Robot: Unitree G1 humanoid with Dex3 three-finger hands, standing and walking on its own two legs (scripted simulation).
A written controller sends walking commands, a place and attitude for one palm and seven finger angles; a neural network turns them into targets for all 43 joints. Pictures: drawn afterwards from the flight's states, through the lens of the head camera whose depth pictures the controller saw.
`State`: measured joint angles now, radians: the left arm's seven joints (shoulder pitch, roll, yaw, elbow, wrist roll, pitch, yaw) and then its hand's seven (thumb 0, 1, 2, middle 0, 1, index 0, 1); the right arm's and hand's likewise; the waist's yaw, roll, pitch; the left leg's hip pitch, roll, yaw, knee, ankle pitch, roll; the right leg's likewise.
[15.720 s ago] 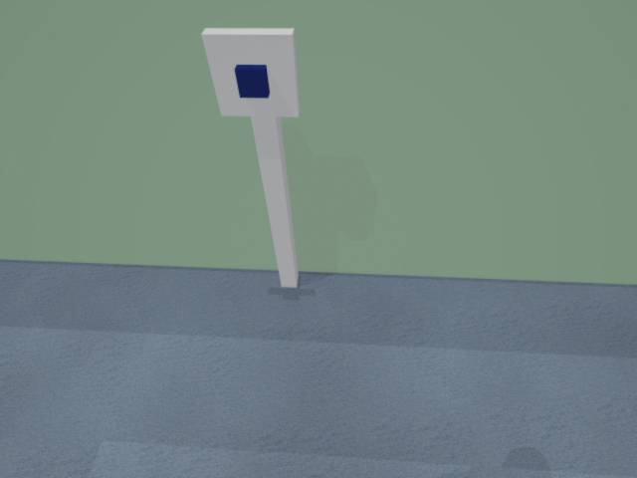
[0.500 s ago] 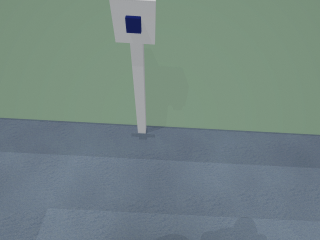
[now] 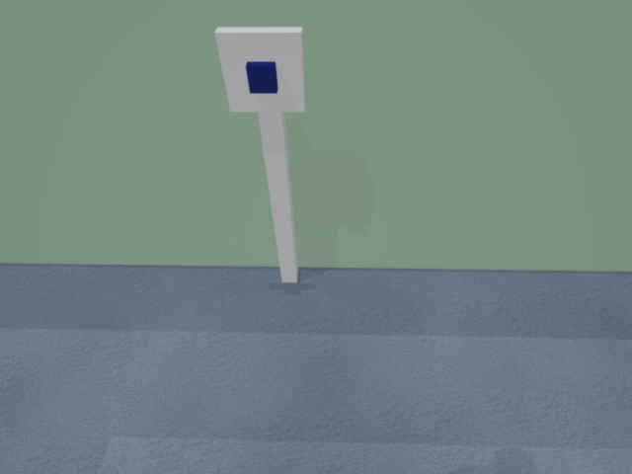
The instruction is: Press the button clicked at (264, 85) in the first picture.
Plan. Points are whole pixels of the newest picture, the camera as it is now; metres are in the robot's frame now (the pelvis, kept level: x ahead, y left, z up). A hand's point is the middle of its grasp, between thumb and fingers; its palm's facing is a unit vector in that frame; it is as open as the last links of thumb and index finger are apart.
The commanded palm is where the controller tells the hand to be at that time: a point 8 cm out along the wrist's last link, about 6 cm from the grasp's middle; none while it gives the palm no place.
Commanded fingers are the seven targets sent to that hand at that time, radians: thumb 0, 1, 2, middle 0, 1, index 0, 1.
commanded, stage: let the arm hang, fingers relaxed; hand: left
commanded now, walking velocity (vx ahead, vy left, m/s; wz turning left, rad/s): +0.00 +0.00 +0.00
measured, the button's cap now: (262, 77) +0.87 +0.17 +0.08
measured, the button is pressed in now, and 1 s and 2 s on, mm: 0 0 0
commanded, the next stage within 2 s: stand and wait in 0.24 s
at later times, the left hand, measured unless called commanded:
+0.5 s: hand out of the picture +0.09 +0.22 -0.15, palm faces -0.01 -0.94 -0.33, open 7.4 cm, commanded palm none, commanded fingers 0.00 0.90 0.90 -0.20 -0.30 -0.20 -0.30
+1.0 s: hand out of the picture +0.13 +0.22 -0.15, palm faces -0.03 -0.94 -0.34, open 7.4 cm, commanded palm none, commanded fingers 0.00 0.90 0.90 -0.20 -0.30 -0.20 -0.30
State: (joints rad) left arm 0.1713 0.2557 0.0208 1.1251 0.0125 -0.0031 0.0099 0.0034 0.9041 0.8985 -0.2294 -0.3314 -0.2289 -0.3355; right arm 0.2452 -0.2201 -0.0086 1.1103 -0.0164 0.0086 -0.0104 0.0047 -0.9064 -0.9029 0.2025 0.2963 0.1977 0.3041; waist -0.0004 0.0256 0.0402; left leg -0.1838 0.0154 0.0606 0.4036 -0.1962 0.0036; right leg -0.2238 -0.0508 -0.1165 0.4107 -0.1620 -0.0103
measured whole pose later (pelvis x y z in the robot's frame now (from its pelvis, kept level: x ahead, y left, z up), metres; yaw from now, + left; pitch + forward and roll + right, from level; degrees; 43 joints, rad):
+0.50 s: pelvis +0.02 -0.02 +0.00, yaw +0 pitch -1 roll +0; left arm 0.10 0.30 0.02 1.14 0.01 -0.02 0.00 0.00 0.90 0.90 -0.20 -0.30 -0.20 -0.30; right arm 0.14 -0.31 -0.01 1.12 -0.01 0.00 -0.01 0.00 -0.91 -0.90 0.20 0.30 0.20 0.30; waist -0.01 0.03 0.06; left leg -0.12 0.04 0.05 0.32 -0.18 -0.03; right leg -0.16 -0.02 -0.13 0.33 -0.15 -0.03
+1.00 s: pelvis +0.03 -0.02 +0.01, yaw -1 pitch -1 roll +0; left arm 0.07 0.31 0.01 1.14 0.01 -0.02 0.00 0.00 0.90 0.90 -0.20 -0.30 -0.20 -0.30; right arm 0.12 -0.33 0.00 1.13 -0.01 0.00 -0.01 0.00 -0.91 -0.90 0.20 0.30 0.20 0.30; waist -0.01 0.03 0.05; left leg -0.08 0.05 0.06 0.29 -0.19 -0.04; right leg -0.12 0.00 -0.12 0.30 -0.16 -0.04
